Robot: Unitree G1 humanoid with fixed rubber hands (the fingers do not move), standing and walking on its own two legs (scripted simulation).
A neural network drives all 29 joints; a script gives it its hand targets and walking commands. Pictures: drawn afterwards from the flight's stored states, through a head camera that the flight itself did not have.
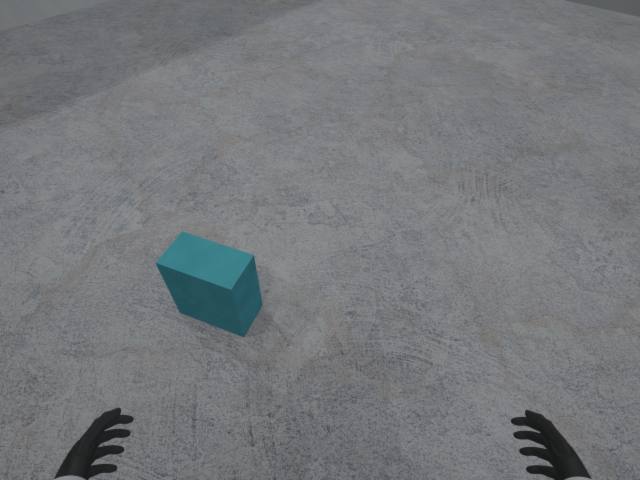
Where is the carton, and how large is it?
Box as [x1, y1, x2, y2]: [156, 232, 262, 336]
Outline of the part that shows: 182,232 156,262 179,311 184,314 244,336 262,304 253,255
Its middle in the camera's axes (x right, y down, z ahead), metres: -0.36 +0.14 +1.29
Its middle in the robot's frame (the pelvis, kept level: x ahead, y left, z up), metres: +0.80 +0.35 -0.60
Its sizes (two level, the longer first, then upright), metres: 0.261 0.140 0.291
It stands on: the floor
